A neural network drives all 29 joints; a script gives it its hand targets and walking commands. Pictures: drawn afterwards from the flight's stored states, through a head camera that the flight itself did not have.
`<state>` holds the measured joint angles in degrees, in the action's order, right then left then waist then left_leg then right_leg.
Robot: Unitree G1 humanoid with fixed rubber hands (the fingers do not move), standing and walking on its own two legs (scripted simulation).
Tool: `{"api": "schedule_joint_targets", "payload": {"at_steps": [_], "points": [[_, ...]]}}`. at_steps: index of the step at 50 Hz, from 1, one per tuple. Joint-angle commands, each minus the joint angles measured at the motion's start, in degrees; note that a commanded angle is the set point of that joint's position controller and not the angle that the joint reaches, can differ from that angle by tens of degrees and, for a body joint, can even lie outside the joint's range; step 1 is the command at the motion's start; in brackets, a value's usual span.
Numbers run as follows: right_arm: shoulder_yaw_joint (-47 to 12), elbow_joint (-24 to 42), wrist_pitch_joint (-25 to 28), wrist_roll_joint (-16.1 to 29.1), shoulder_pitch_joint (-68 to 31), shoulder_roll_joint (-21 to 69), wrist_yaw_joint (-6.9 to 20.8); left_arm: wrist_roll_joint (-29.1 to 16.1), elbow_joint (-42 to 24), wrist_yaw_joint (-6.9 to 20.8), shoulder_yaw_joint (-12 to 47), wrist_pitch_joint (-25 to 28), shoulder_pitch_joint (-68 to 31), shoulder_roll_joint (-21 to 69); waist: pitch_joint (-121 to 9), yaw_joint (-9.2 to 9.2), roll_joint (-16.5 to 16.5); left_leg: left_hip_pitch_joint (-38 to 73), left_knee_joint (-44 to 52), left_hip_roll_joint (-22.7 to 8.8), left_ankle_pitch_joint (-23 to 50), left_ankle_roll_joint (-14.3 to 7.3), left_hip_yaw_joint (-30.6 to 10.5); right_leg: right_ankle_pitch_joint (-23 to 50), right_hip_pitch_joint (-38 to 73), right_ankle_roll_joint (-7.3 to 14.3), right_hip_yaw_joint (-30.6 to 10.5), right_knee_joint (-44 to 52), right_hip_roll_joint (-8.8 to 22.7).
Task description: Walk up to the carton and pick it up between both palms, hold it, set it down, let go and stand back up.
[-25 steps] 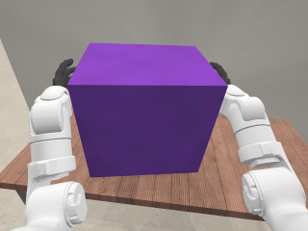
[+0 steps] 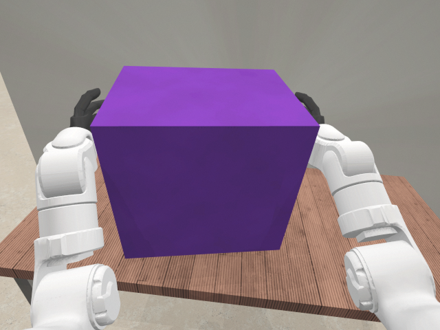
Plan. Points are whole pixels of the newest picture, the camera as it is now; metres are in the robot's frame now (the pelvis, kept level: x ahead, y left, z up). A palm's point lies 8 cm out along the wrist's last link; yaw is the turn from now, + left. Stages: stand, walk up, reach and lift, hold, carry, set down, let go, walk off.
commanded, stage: hold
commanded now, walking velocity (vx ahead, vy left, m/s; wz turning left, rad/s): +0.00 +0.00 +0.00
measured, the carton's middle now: (203, 159) +0.38 +0.01 +0.20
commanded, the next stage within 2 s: none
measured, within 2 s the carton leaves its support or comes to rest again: neither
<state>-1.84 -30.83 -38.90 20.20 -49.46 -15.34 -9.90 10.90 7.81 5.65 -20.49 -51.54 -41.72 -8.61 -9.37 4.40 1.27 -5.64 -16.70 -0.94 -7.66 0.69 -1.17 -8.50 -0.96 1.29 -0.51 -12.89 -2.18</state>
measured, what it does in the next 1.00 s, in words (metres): stands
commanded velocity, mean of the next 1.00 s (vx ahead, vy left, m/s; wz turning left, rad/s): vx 0.00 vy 0.00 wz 0.00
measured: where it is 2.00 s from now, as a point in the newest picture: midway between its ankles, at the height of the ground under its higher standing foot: outside the picture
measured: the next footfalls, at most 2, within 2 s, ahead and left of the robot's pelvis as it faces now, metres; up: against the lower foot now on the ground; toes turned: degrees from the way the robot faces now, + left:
none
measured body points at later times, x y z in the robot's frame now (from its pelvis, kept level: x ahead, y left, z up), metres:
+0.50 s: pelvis -0.01 +0.00 +0.00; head -0.09 +0.01 +0.44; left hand +0.36 +0.21 +0.28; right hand +0.37 -0.17 +0.27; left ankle +0.02 +0.12 -0.75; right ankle -0.01 -0.11 -0.75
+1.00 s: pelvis +0.00 +0.00 +0.00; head -0.09 +0.02 +0.44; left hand +0.36 +0.20 +0.27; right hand +0.37 -0.18 +0.27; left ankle +0.02 +0.12 -0.75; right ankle -0.01 -0.11 -0.75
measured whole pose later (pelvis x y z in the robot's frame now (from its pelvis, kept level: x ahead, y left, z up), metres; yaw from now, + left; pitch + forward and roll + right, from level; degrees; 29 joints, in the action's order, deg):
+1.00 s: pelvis +0.00 +0.00 +0.00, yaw +0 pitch -3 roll -1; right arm -1.2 -30.3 -38.9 19.2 -49.6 -15.4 -9.2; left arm 10.8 7.3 5.2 -20.6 -51.4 -41.8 -8.0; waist -9.5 4.3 1.1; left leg -6.1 -16.9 -1.0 -7.5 0.7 -1.1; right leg -8.4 -1.6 1.3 -0.7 -13.4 -2.3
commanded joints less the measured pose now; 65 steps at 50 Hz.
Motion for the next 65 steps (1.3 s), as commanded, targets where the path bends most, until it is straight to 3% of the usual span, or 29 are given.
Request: {"api": "schedule_joint_targets", "payload": {"at_steps": [1, 2, 5, 8, 9, 11, 13, 15, 16, 17, 19, 21, 22, 23, 25, 33, 36, 39, 40, 42, 45, 50, 53, 54, 55, 56, 61, 64, 65], "points": [[-11.4, 20.4, 3.9, 8.4, -42.1, 27.3, 8.9, -10.0, -10.1, 9.4, 23.3, 2.7, -37.3, 24.1, -17.1, -0.39, -4.8, 8.5, -0.3, 1.7, 14.7, 1.9, 0.7, 14.4, 1.2, -2.0, 0.2, 0.1, -0.8], [-10.8, 20.5, 4.1, 9.0, -42.3, 27.2, 9.1, -11.0, -11.0, 9.3, 24.0, 2.8, -37.7, 24.3, -17.5, 0.69, -4.7, 8.2, -0.7, 1.5, 15.4, 1.9, 0.9, 14.3, 1.5, -1.8, 0.3, -0.4, -0.9], [-10.2, 21.3, 4.0, 8.4, -43.1, 28.1, 9.8, -10.6, -8.7, 8.8, 23.0, 2.9, -37.2, 23.9, -16.6, -1.66, -3.6, 5.7, 0.6, 1.6, 12.1, 1.1, 0.7, 12.6, 1.1, -1.7, 0.1, 0.1, -0.7], [-10.1, 19.9, 4.4, 8.3, -42.9, 28.2, 10.0, -10.8, -8.6, 8.5, 22.8, 3.4, -38.2, 23.3, -17.7, -1.36, -4.1, 6.6, 0.0, 1.5, 12.5, 1.4, 1.2, 13.4, 1.0, -1.8, 0.1, -0.1, -0.7], [-10.3, 18.7, 4.1, 8.5, -42.7, 28.0, 10.2, -10.8, -7.5, 8.6, 21.9, 3.2, -38.5, 23.3, -16.8, -1.87, -2.1, 6.2, 0.5, 1.8, 11.6, 1.0, 1.2, 13.1, 0.6, -1.9, 0.0, 0.0, -0.4], [-8.9, 16.6, 4.2, 6.3, -43.1, 27.6, 10.3, -10.7, -5.9, 9.1, 22.0, 3.6, -39.8, 22.7, -15.4, -0.60, -2.2, 5.9, 1.3, 1.9, 8.2, 0.5, 1.4, 8.2, -1.1, -2.0, 0.2, 0.6, -0.2], [-9.2, 17.5, 4.8, 6.7, -46.4, 28.2, 10.2, -10.8, -3.4, 9.3, 21.6, 3.6, -39.6, 23.7, -14.8, -1.28, -2.4, 4.5, 1.2, 1.7, 7.7, 0.1, 1.7, 7.5, -0.6, -2.0, 0.6, 0.6, -0.4], [-8.9, 16.6, 5.0, 5.9, -43.4, 28.0, 10.1, -11.3, -4.5, 9.4, 22.9, 3.9, -40.1, 24.0, -17.4, -0.14, -3.3, 5.6, 1.2, 1.8, 7.9, 0.2, 1.4, 9.1, 0.3, -1.9, -0.2, 0.4, -0.3], [-8.9, 16.3, 4.8, 6.9, -43.3, 27.3, 10.1, -11.3, -5.1, 9.3, 22.2, 3.7, -38.8, 24.6, -16.7, -1.08, -2.9, 5.2, 1.2, 1.5, 8.8, 0.2, 1.1, 8.6, -0.3, -1.9, 0.0, 0.5, -0.4], [-9.6, 16.5, 4.5, 6.4, -43.1, 27.6, 9.9, -11.2, -5.6, 9.3, 23.0, 3.7, -39.7, 24.1, -16.9, 0.10, -3.7, 5.8, 0.6, 1.6, 9.5, 0.8, 0.8, 9.3, -0.7, -1.6, -0.4, 0.5, -0.7], [-9.3, 17.4, 4.2, 7.7, -42.1, 28.0, 9.8, -11.2, -6.1, 9.1, 22.9, 3.4, -38.5, 24.5, -17.0, -0.80, -3.9, 5.8, 0.5, 1.7, 11.4, 0.9, 1.3, 11.0, 0.1, -1.5, 0.0, 0.0, -0.8], [-9.4, 16.9, 4.2, 7.1, -42.8, 28.1, 9.9, -10.6, -3.8, 9.3, 21.2, 3.5, -39.1, 22.8, -16.7, -1.51, -1.1, 6.1, 0.8, 2.1, 9.9, 0.1, 1.4, 10.6, 0.4, -2.0, 0.1, 0.5, -0.6], [-9.3, 16.8, 4.4, 7.5, -43.9, 27.1, 9.7, -11.6, -4.1, 9.3, 21.9, 3.5, -38.9, 23.5, -16.5, -0.29, -1.8, 5.7, 0.9, 1.8, 9.9, 0.2, 1.3, 9.6, 0.5, -2.1, 0.3, 0.6, -0.4], [-9.1, 17.1, 4.7, 7.0, -44.8, 28.0, 9.6, -10.8, -2.8, 9.4, 21.1, 3.6, -40.5, 23.7, -15.9, -0.83, -2.5, 4.9, 1.1, 2.0, 7.7, 0.0, 1.4, 8.4, -0.8, -2.1, 0.0, 1.0, 0.0], [-7.3, 14.1, 4.6, 6.2, -45.5, 27.2, 9.6, -10.6, -1.4, 9.6, 21.1, 4.0, -41.0, 23.2, -13.8, 0.24, -2.4, 4.4, 1.0, 1.8, 5.5, 0.0, 1.9, 5.2, -2.4, -1.8, 0.0, 1.3, -0.1], [-9.7, 18.8, 5.2, 8.9, -43.7, 27.3, 9.2, -12.4, -6.6, 8.4, 23.9, 4.4, -39.7, 24.6, -21.5, -0.52, -4.2, 7.3, -1.1, 2.3, 16.4, 1.8, 0.7, 15.5, 1.8, -1.6, 0.4, -0.3, -1.0], [-10.0, 19.3, 4.4, 9.1, -42.1, 26.3, 9.3, -11.7, -6.9, 8.2, 23.6, 3.6, -38.3, 24.4, -18.8, -1.00, -3.9, 7.9, -0.8, 1.9, 15.3, 1.7, 0.8, 14.9, 1.3, -1.7, 0.1, 0.3, -0.6], [-10.6, 18.5, 3.8, 8.8, -41.8, 26.5, 9.1, -10.7, -6.8, 8.7, 22.3, 2.9, -37.4, 23.0, -16.3, 0.35, -1.7, 8.5, -0.4, 1.9, 13.4, 1.2, 0.7, 14.5, 0.6, -2.1, -0.4, 0.7, -0.4], [-11.3, 19.3, 3.8, 8.4, -42.2, 26.3, 9.1, -10.7, -7.1, 9.0, 21.8, 3.1, -36.4, 23.3, -17.2, -1.40, -1.6, 8.2, -0.2, 2.1, 13.2, 1.1, 0.8, 13.2, 0.7, -2.0, -0.2, 0.5, -0.7], [-10.4, 19.3, 4.2, 9.2, -44.1, 27.0, 9.1, -11.0, -7.1, 9.3, 22.3, 2.9, -37.7, 23.6, -16.5, 0.24, -2.4, 8.3, -0.8, 1.9, 14.5, 1.1, 1.3, 14.6, 1.0, -2.3, -0.2, 0.3, -0.5], [-10.4, 19.8, 4.0, 8.1, -41.1, 27.0, 9.1, -11.1, -9.3, 9.1, 23.5, 3.1, -36.9, 24.2, -17.0, 0.30, -3.5, 8.1, -0.6, 1.7, 14.5, 1.4, 1.0, 15.0, 1.5, -2.2, -0.2, 0.3, -0.5], [-10.0, 18.8, 3.6, 8.3, -42.3, 27.3, 8.7, -10.3, -7.3, 9.8, 21.2, 2.9, -37.5, 22.7, -15.0, -0.05, -2.6, 6.9, 0.0, 1.9, 10.9, 0.6, 1.3, 13.5, 0.0, -2.3, -0.7, 0.2, -0.1], [-9.9, 18.3, 3.8, 8.1, -43.1, 28.1, 9.4, -10.2, -7.2, 9.7, 21.5, 3.0, -38.0, 23.0, -14.6, -1.66, -2.9, 5.9, 0.8, 1.5, 9.8, 0.8, 1.7, 10.3, 0.2, -2.0, -0.1, 0.5, -0.3], [-9.4, 17.1, 4.0, 7.0, -44.6, 27.5, 9.4, -9.7, -5.1, 9.7, 21.3, 3.0, -38.3, 23.1, -13.9, -0.14, -2.0, 5.8, 0.7, 1.6, 8.9, 0.6, 1.5, 8.8, -1.2, -2.3, 0.0, 0.8, -0.7], [-9.4, 17.6, 4.2, 8.1, -44.7, 27.8, 9.6, -10.3, -5.3, 9.5, 21.6, 3.2, -38.9, 22.3, -15.6, -1.58, -2.7, 5.4, 1.1, 1.6, 7.9, 0.4, 1.7, 8.5, -1.0, -1.9, 0.1, 0.7, -0.3], [-9.1, 16.1, 4.1, 7.7, -42.9, 27.2, 9.6, -10.0, -5.4, 9.4, 22.1, 3.3, -39.3, 22.4, -15.7, -0.55, -4.2, 5.7, 1.2, 1.6, 8.2, 0.7, 1.7, 9.3, -0.3, -1.8, -0.3, 0.7, -0.6], [-9.1, 18.9, 4.5, 7.3, -44.4, 27.9, 9.7, -11.1, -5.3, 9.3, 21.7, 3.8, -38.7, 23.8, -17.2, -0.32, -2.3, 6.6, 0.3, 1.7, 10.5, 0.5, 1.3, 11.0, 0.6, -1.9, 0.1, 0.3, -0.8], [-8.6, 15.9, 4.3, 6.0, -43.7, 26.8, 9.9, -10.7, -3.0, 9.6, 21.3, 3.7, -39.5, 23.3, -15.2, -0.51, -1.2, 5.2, 1.8, 1.6, 5.4, -0.3, 1.1, 5.3, -1.7, -2.0, 0.1, 1.0, -0.5], [-8.5, 15.4, 4.6, 6.1, -44.2, 28.2, 10.0, -11.3, -4.1, 9.4, 22.3, 4.1, -41.2, 23.6, -16.4, -0.02, -2.9, 4.6, 1.5, 1.4, 5.4, 0.0, 1.6, 5.8, -1.5, -1.7, 0.0, 1.2, -0.3]]}}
